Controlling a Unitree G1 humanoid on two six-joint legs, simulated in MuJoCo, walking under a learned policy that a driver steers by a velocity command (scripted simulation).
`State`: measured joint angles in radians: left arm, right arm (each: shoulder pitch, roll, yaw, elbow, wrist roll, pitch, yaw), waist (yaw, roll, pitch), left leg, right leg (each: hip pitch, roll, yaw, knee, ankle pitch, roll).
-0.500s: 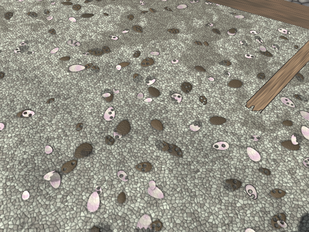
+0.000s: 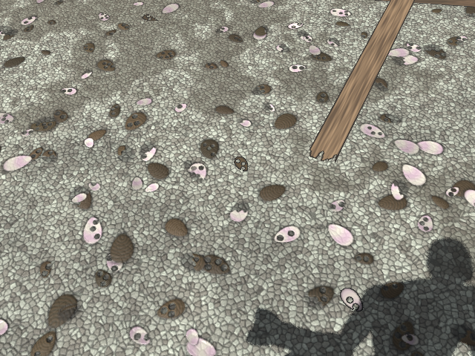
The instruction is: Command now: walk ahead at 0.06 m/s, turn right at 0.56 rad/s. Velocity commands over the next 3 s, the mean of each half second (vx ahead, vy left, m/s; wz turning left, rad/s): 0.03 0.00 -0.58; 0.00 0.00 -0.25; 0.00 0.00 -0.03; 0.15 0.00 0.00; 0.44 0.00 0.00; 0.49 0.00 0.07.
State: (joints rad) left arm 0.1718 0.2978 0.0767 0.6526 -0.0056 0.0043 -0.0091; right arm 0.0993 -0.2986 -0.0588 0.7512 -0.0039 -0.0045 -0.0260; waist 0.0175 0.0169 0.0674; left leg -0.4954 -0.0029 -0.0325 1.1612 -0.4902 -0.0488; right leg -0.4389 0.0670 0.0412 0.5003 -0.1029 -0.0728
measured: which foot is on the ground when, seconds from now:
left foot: up 0.00-0.26, down 0.28-0.70, up 0.72-1.00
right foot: down 0.00-0.28, up 0.30-0.68, down 0.70-1.00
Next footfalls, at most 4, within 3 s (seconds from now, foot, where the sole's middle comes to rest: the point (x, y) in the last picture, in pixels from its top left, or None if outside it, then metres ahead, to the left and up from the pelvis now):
0.28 left None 0.12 0.15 -0.77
0.70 right None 0.02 -0.10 -0.77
1.02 left None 0.10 0.13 -0.77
2.36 left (277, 340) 0.46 -0.03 -0.77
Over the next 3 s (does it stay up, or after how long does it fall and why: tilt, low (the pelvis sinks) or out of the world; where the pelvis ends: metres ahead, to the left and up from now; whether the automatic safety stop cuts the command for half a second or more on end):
stays up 0.57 -0.23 0.00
